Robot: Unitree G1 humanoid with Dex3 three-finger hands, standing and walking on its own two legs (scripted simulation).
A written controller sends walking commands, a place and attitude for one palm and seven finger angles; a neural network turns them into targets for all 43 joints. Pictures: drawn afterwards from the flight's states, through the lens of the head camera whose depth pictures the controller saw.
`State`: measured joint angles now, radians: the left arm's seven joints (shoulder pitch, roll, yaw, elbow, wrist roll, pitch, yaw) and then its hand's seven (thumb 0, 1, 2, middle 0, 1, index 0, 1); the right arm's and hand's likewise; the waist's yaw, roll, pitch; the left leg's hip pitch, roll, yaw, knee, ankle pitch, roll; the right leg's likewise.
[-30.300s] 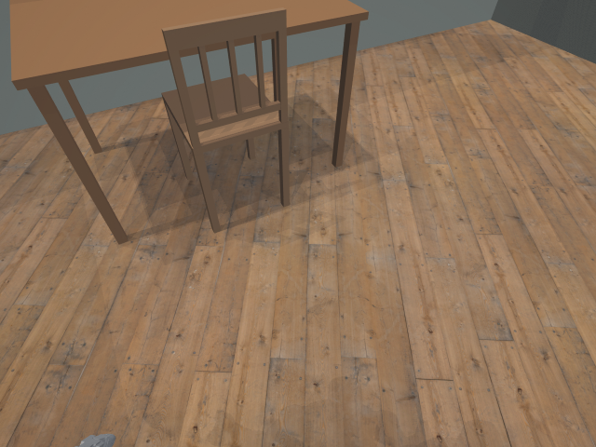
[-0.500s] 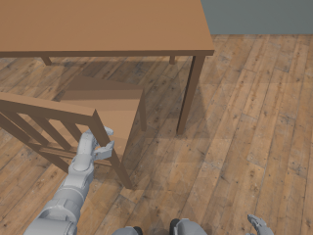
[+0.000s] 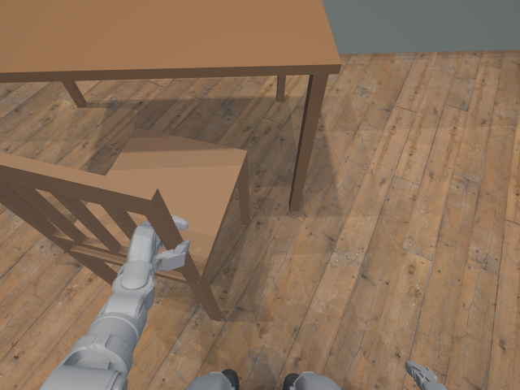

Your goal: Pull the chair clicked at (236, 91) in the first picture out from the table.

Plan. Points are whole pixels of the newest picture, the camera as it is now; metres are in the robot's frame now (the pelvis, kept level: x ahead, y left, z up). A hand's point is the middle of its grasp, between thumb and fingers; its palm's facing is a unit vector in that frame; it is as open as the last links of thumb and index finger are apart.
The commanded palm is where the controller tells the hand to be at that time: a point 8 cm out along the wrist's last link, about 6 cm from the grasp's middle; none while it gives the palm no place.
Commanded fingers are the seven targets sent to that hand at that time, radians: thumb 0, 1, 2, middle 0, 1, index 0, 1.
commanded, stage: step backward, pulling the chair out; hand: left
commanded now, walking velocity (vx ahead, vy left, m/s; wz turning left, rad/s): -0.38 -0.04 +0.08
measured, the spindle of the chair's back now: (91, 223) +0.41 +0.34 -0.09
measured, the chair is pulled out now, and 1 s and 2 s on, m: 0.27 0.40 0.51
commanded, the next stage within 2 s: stop walking, hand still on the chair in 1.64 s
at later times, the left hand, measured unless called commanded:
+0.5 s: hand (180, 293) +0.27 +0.14 -0.07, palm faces +0.04 -0.97 -0.22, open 6.1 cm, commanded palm +0.25 +0.19 -0.06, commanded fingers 0.00 0.90 0.90 -0.50 -1.45 -0.50 -1.45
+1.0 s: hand (183, 333) +0.21 +0.13 -0.07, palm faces +0.05 -0.97 -0.22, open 6.2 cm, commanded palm +0.18 +0.17 -0.06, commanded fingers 0.00 0.90 0.90 -0.50 -1.45 -0.50 -1.45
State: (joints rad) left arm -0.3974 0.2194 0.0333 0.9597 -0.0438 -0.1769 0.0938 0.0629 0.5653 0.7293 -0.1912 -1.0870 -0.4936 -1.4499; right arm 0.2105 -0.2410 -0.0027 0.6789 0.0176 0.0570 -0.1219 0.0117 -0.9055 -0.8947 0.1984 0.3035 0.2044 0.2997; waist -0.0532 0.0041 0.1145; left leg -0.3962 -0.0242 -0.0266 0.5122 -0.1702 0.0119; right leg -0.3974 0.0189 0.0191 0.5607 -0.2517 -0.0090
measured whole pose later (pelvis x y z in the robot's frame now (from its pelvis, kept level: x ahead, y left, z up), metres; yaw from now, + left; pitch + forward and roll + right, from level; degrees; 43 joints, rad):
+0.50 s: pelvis -0.07 -0.02 +0.00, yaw +0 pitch +2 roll +0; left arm -0.43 0.21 0.03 1.02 -0.04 -0.18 0.09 0.09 0.56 0.73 -0.20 -1.08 -0.49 -1.45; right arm 0.20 -0.21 0.01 0.70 0.01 0.03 -0.10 0.01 -0.90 -0.89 0.20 0.30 0.21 0.30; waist -0.04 0.01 0.11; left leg -0.40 -0.02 -0.03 0.53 -0.16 0.00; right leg -0.37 0.03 0.03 0.54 -0.20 -0.01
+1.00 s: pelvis -0.14 -0.03 +0.00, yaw +2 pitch +3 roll -1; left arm -0.43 0.20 0.03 0.97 -0.06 -0.16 0.10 0.10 0.55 0.74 -0.20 -1.08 -0.49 -1.45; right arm 0.17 -0.21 0.01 0.67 0.03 0.06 -0.11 0.01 -0.90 -0.89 0.20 0.30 0.21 0.30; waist -0.06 0.05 0.13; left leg -0.40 0.00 -0.04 0.59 -0.24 -0.02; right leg -0.39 0.05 -0.01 0.50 -0.17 -0.03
